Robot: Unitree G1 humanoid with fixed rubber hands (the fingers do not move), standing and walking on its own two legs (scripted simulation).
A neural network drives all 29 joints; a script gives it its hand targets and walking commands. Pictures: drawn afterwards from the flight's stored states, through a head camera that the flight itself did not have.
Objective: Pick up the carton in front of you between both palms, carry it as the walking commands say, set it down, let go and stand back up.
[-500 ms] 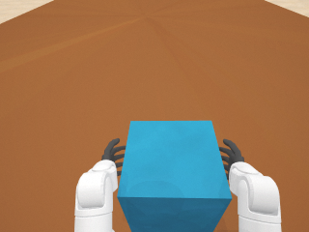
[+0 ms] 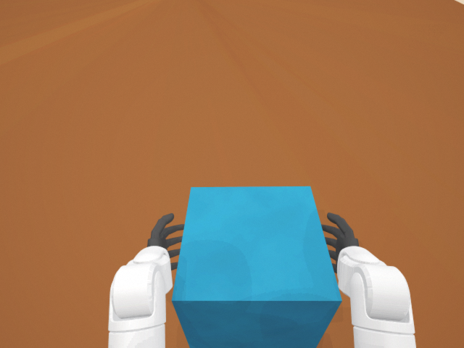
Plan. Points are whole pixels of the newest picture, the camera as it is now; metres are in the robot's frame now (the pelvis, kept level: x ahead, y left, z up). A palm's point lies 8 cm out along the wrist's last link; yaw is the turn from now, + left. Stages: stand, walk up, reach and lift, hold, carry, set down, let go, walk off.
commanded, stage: carry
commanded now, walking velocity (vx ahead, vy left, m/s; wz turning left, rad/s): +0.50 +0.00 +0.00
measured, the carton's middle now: (251, 275) +0.26 +0.00 -0.01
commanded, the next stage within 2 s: none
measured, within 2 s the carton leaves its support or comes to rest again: neither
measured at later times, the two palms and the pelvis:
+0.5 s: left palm (190, 126) +0.57 +0.13 +0.08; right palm (316, 121) +0.60 -0.17 +0.07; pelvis +0.33 -0.05 +0.00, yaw +4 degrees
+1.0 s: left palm (186, 65) +0.92 +0.17 +0.06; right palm (280, 63) +0.91 -0.13 +0.07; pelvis +0.65 +0.03 +0.01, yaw +0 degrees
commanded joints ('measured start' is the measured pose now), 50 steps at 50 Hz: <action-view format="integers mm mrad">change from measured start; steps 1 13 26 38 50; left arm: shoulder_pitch -462 -424 -509 -436 -420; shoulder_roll -992 -834 -954 -842 -992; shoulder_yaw -746 -719 -721 -695 -754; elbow -108 -155 -142 -127 -134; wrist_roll -414 -408 -464 -412 -405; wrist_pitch -50 11 -18 20 -59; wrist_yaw -251 -239 -276 -260 -238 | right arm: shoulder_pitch -473 -402 -488 -442 -426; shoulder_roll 1000 818 968 865 988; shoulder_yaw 721 682 720 698 714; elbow -143 -161 -135 -144 -165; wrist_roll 444 396 395 391 441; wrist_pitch -28 29 2 47 -28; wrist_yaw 268 249 234 236 274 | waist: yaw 12 2 36 31 22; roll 137 175 -102 -137 161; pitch -319 -102 -261 -134 -324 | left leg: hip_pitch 413 413 -270 -27 404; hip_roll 269 205 63 -33 225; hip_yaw -322 -102 -165 18 -151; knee -228 -216 512 16 -130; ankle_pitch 129 206 -80 113 697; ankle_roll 53 25 -68 -39 55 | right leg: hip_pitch -179 -69 475 517 -33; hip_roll -38 6 -228 -146 17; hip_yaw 20 -141 106 -128 -22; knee -95 -631 -958 -768 -311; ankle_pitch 74 301 264 675 49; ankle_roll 3 -13 -133 -64 22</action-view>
